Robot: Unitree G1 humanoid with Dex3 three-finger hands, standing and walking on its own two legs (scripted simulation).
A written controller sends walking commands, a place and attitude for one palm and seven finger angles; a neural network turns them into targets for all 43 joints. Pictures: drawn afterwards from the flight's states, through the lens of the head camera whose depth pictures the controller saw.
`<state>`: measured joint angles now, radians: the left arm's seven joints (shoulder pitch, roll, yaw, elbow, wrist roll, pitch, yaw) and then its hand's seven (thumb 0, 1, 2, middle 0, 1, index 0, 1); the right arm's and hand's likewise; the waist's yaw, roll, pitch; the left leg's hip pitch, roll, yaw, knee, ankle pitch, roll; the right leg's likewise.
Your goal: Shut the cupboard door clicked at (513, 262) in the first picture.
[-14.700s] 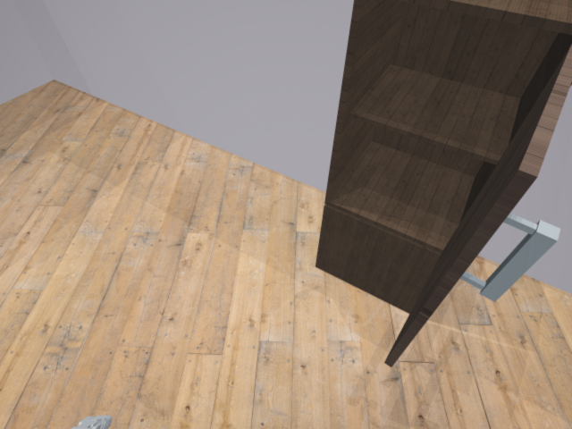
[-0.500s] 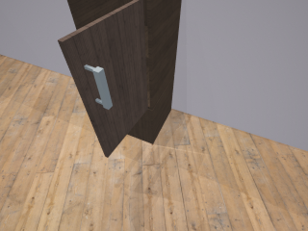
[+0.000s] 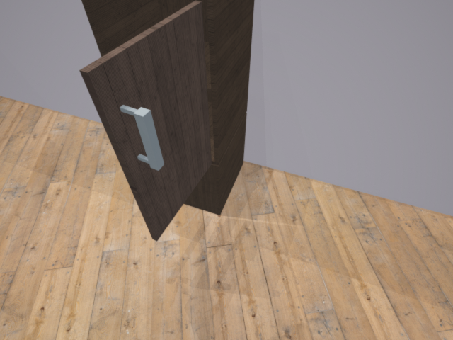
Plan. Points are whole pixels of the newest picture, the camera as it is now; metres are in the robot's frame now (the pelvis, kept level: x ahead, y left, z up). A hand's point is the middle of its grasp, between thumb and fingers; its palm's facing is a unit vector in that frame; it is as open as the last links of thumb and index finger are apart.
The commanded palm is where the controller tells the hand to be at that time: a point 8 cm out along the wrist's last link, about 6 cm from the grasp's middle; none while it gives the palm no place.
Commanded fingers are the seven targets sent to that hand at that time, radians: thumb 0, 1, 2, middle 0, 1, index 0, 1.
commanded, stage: come to a stop and stand still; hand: left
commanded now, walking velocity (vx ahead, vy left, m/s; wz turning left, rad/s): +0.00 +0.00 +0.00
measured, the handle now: (142, 138) +0.49 +0.21 +0.08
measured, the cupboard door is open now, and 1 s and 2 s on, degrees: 84 84 84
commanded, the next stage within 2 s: look again from close up in 0.92 s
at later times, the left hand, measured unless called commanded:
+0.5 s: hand out of the picture +0.00 +0.13 -0.17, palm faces +0.04 -0.98 -0.19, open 7.3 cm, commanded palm none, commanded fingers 0.00 0.90 0.90 -0.20 -0.30 -0.20 -0.30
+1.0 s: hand out of the picture -0.02 +0.11 -0.17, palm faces +0.07 -0.98 -0.17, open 7.3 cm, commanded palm none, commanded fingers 0.00 0.90 0.90 -0.20 -0.30 -0.20 -0.30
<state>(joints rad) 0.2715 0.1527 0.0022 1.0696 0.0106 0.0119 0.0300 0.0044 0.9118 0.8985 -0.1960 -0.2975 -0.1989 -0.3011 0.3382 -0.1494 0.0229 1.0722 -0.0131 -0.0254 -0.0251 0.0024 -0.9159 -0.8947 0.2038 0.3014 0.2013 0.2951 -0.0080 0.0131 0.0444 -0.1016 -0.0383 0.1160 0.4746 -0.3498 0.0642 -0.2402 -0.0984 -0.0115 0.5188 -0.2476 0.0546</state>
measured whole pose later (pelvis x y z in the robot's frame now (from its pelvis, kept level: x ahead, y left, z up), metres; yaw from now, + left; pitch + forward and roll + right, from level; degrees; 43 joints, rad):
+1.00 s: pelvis +0.00 -0.05 +0.00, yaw +1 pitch -1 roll +0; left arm 0.30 0.13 0.00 1.12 0.01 0.00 0.03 0.01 0.92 0.90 -0.20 -0.30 -0.20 -0.30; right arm 0.31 -0.11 0.01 1.14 -0.01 -0.02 -0.03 0.00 -0.91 -0.89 0.20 0.30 0.20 0.29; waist 0.00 0.00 0.05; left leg -0.10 0.04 0.07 0.44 -0.32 -0.02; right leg -0.22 -0.03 -0.07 0.48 -0.24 -0.01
